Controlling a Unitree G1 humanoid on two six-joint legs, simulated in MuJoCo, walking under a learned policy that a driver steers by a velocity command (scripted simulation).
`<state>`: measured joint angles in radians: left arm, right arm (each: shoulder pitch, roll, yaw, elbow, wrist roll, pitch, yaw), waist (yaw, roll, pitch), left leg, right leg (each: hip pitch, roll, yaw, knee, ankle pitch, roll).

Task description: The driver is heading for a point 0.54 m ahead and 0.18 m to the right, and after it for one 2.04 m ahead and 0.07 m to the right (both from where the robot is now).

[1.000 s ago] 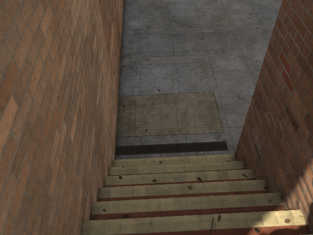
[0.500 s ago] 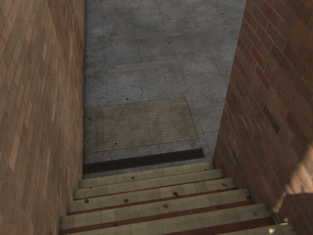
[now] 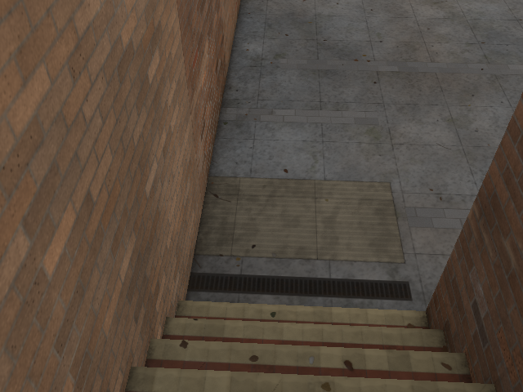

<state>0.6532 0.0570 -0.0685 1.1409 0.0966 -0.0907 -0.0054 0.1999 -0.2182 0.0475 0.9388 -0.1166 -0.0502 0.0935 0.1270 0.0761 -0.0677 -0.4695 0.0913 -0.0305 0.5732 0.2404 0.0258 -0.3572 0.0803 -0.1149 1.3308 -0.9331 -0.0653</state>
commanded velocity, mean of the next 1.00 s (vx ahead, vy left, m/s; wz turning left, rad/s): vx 0.42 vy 0.00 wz -0.37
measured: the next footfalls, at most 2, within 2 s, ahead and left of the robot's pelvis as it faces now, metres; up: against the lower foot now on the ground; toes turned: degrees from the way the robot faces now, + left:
left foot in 0.04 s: +0.11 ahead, +0.11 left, -0.20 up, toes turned +4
right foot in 0.52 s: +0.37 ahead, -0.15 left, -0.41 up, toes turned -16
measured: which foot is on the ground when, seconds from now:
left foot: up 0.00-0.02, down 0.04-0.52, up 0.54-0.94, down 0.96-1.00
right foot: down 0.00-0.04, up 0.06-0.50, down 0.52-0.96, up 0.98-1.00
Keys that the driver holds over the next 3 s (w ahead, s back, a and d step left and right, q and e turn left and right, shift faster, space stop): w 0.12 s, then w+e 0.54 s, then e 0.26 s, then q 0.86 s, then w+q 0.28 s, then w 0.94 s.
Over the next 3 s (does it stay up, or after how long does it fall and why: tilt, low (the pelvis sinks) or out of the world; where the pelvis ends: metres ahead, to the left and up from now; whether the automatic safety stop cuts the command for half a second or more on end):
stays up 0.94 0.11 -0.85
